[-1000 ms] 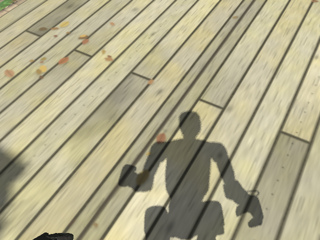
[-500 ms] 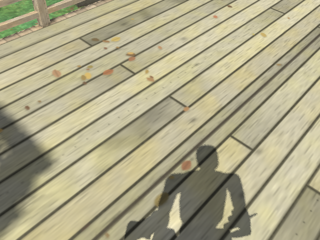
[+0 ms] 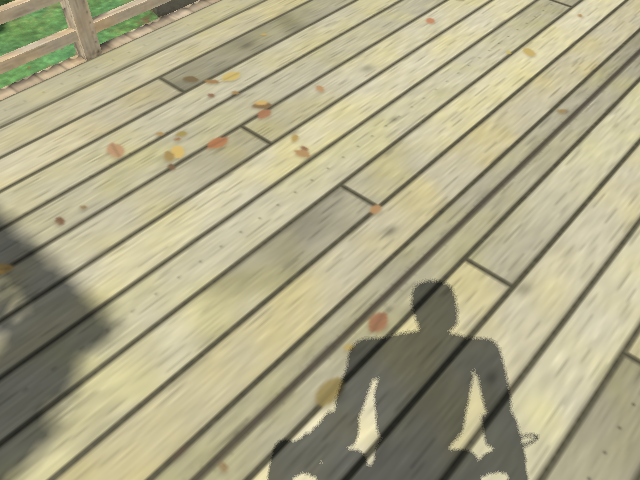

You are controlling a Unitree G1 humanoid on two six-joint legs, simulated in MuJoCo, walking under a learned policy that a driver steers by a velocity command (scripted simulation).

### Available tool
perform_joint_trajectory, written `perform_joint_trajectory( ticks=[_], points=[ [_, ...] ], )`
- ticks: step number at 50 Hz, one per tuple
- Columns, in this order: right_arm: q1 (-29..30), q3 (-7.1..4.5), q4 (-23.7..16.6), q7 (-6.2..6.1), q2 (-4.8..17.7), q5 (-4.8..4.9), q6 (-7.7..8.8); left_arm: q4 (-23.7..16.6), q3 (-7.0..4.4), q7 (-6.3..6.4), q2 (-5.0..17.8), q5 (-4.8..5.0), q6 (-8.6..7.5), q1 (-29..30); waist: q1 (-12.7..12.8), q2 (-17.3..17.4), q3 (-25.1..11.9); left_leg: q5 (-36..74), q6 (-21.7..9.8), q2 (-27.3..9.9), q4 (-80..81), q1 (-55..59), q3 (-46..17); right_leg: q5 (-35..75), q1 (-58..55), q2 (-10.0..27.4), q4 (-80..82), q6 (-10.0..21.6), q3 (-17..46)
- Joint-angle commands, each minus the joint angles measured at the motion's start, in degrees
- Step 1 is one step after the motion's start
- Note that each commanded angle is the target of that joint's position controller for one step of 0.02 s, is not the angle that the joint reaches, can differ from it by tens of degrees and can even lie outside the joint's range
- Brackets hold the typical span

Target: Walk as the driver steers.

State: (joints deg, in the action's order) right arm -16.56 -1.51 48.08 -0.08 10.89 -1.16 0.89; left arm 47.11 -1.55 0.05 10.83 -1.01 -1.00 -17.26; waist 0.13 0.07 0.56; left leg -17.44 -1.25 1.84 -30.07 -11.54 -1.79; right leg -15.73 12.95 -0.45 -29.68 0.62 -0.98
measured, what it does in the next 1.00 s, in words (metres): walks ahead: left foot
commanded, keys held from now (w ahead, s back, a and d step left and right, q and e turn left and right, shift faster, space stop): no key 0.28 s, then w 0.28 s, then no key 0.44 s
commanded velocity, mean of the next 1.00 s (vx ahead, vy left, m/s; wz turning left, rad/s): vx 0.13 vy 0.00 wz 0.00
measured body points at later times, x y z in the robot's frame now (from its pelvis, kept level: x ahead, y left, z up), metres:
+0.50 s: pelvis +0.02 -0.01 +0.00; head +0.01 -0.01 +0.45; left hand +0.03 +0.23 -0.15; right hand +0.02 -0.24 -0.15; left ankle -0.02 +0.11 -0.73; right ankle +0.00 -0.11 -0.73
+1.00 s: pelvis +0.14 -0.02 -0.01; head +0.17 -0.02 +0.44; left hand +0.09 +0.19 -0.16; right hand +0.24 -0.25 -0.15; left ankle +0.23 +0.05 -0.74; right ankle +0.02 -0.11 -0.73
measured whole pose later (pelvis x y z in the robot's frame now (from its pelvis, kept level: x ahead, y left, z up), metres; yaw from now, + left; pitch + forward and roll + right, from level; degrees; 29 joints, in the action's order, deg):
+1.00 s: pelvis +0.14 -0.02 -0.01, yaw -1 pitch -2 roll +0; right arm -7.9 -1.9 55.7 -1.5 9.1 -0.7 2.0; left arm 61.0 0.6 2.3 7.5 0.0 -3.0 -23.7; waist 1.5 0.2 5.9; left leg -5.5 -4.5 2.0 -30.9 -20.0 3.6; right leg -25.0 0.8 -3.3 -29.5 3.3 -1.2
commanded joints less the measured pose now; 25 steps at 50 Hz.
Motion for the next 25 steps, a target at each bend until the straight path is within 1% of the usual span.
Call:
perform_joint_trajectory(
  ticks=[1, 5, 14, 15, 16, 17, 18, 19, 20, 21, 22, 23, 24, 25],
  points=[
    [-1.65, -1.33, -1.87, -0.03, 5.07, 0.08, 0.58, -1.47, -1.07, 0.11, 4.64, 0.32, -0.38, -1.81, -0.03, -0.64, 0.54, 10.06, -1.59, -4.73, 4.91, -1.62, -5.12, 8.85, -0.23, 4.73, 4.91, 1.33, 5.43],
    [-2.25, -1.35, -0.33, -0.14, 4.53, 0.08, 0.47, 0.07, -1.10, 0.21, 4.75, 0.09, -0.26, -1.89, -0.03, -0.23, 1.33, 8.90, -1.53, -4.76, 5.61, -2.15, -5.17, 7.76, 0.05, 4.78, 5.33, 1.49, 5.65],
    [-3.80, -1.55, 3.76, -0.59, 3.74, 0.20, 0.54, 4.55, -0.88, 0.58, 4.00, 0.17, -0.41, -2.49, -0.09, -0.09, 2.19, 8.51, -1.53, -5.03, 7.02, -1.67, -5.24, 6.89, 0.13, 4.86, 6.52, 1.63, 6.02],
    [-4.73, -1.56, 4.48, -0.58, 3.55, 0.16, 0.49, 5.28, -0.85, 0.54, 3.82, 0.10, -0.36, -3.19, -0.13, -0.09, 1.21, 2.89, -1.78, -4.52, 7.49, -1.45, -5.02, 1.23, -0.14, 4.32, 6.88, 1.87, 5.81],
    [-5.28, -1.91, 4.85, -0.54, 4.17, 0.07, 0.31, 5.67, -1.21, 0.46, 4.53, 0.06, -0.13, -3.50, -0.16, -0.16, 1.95, -6.00, -2.56, -3.40, 6.84, -2.60, -4.61, -7.61, 0.82, 3.17, 6.15, 2.59, 5.41],
    [-5.55, -2.23, 4.77, -0.39, 4.84, -0.17, 0.06, 5.72, -1.51, 0.31, 5.22, -0.08, 0.17, -3.68, -0.19, -0.20, 3.44, -15.35, -3.55, -2.86, 6.67, -4.73, -4.97, -16.79, 2.83, 2.67, 5.96, 3.53, 5.81],
    [-5.62, -2.33, 4.47, -0.21, 4.99, -0.24, -0.06, 5.55, -1.59, 0.11, 5.40, -0.09, 0.34, -3.77, -0.19, -0.28, 5.72, -21.78, -4.46, -2.94, 6.99, -7.13, -5.94, -23.18, 5.09, 2.83, 6.24, 4.41, 6.86],
    [-5.77, -2.32, 4.27, -0.10, 4.90, -0.05, 0.06, 5.36, -1.56, -0.08, 5.21, 0.00, 0.28, -3.88, -0.19, -0.28, 7.85, -24.53, -5.19, -3.37, 7.21, -8.83, -7.08, -25.84, 6.72, 3.06, 6.27, 5.07, 7.88],
    [-5.90, -2.26, 4.21, -0.07, 4.48, 0.08, 0.37, 5.30, -1.49, -0.17, 4.72, 0.06, 0.02, -3.85, -0.26, -0.19, 8.81, -24.21, -5.67, -3.88, 7.35, -9.29, -8.14, -25.29, 7.41, 3.32, 5.90, 5.45, 8.67],
    [-5.97, -2.00, 4.11, -0.27, 3.62, 0.11, 0.89, 4.99, -1.69, -0.24, 4.83, -0.11, -0.68, -3.19, -0.08, 0.29, 8.79, -21.53, -5.69, -4.16, 7.55, -8.39, -8.51, -23.21, 7.64, 3.46, 6.36, 5.43, 9.14],
    [-6.15, -2.08, 4.15, -0.30, 3.64, 0.08, 1.39, 5.01, -1.79, -0.36, 4.69, -0.15, -1.25, -2.87, -0.28, 0.44, 7.81, -19.30, -5.86, -4.26, 7.75, -7.02, -9.09, -20.69, 7.32, 3.42, 6.38, 5.46, 9.55],
    [-6.28, -2.50, 3.99, -0.24, 4.68, 0.00, 2.11, 4.82, -1.71, -0.40, 4.22, -0.16, -1.88, -2.33, -0.74, 0.53, 6.98, -18.49, -6.03, -4.54, 9.15, -5.56, -10.01, -18.17, 7.03, 2.86, 5.96, 5.29, 8.98],
    [-6.87, -2.83, 4.17, -0.16, 5.46, 0.07, 2.60, 4.56, -1.80, -0.56, 4.18, -0.11, -2.45, -1.63, -0.97, 1.51, 6.49, -18.90, -6.61, -5.20, 10.48, -3.97, -11.74, -16.69, 7.39, 1.93, 4.66, 5.12, 7.97],
    [-7.37, -3.34, 4.29, -0.02, 6.71, 0.26, 2.69, 4.34, -1.63, -0.56, 3.87, -0.03, -2.60, -0.83, -1.78, 1.82, 6.26, -20.91, -7.95, -6.72, 11.61, -1.98, -14.83, -16.23, 9.16, 0.94, 2.20, 5.39, 7.14]
  ],
)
